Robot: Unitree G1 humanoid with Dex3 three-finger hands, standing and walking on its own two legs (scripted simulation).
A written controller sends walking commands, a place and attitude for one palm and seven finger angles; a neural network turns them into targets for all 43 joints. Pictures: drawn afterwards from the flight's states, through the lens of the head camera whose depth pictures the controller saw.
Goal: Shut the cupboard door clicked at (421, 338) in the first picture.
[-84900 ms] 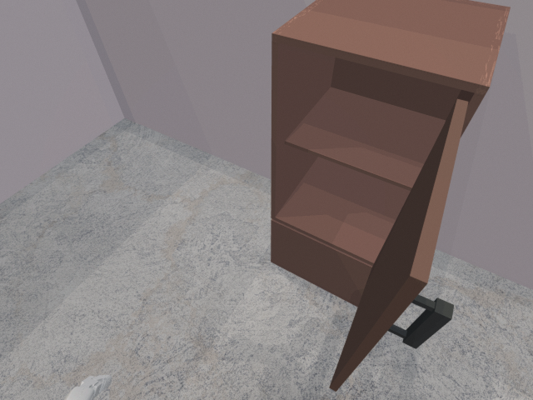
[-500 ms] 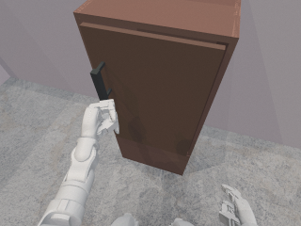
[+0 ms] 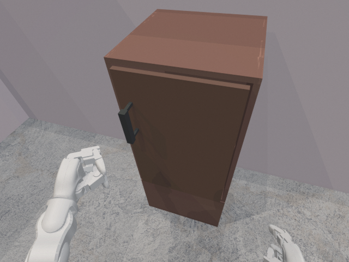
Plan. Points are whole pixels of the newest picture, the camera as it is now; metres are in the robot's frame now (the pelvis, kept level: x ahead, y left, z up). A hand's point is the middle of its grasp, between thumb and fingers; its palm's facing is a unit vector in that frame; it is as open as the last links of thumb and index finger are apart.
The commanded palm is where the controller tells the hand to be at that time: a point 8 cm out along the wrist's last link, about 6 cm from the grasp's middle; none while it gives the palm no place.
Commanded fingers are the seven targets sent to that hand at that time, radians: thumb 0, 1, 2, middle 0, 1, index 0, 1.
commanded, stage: draw the hand back to the body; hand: left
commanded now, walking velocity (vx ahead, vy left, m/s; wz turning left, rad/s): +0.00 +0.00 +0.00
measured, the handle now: (130, 123) +0.51 +0.17 +0.01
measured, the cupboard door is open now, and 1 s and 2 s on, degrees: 0 0 0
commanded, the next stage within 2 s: step back with the hand held close in 0.98 s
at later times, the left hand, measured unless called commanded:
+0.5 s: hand (26, 186) +0.21 +0.26 +0.16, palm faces +0.39 -0.84 -0.37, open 5.3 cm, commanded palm +0.16 +0.31 +0.19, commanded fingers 0.00 0.90 0.90 -0.31 -0.42 -0.31 -0.42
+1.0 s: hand (9, 192) +0.19 +0.27 +0.18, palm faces +0.44 -0.81 -0.39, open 7.4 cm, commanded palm +0.14 +0.31 +0.20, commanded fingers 0.00 0.90 0.90 -0.20 -0.30 -0.20 -0.30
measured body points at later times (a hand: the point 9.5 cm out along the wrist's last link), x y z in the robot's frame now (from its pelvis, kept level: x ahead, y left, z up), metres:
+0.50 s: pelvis +0.01 +0.02 +0.02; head -0.02 -0.01 +0.47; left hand +0.18 +0.31 +0.18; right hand +0.21 -0.19 -0.06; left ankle +0.01 +0.10 -0.72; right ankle -0.01 -0.08 -0.72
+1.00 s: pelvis +0.00 +0.01 +0.02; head -0.03 -0.02 +0.47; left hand +0.16 +0.31 +0.20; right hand +0.19 -0.21 -0.06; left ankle +0.01 +0.10 -0.72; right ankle -0.01 -0.08 -0.72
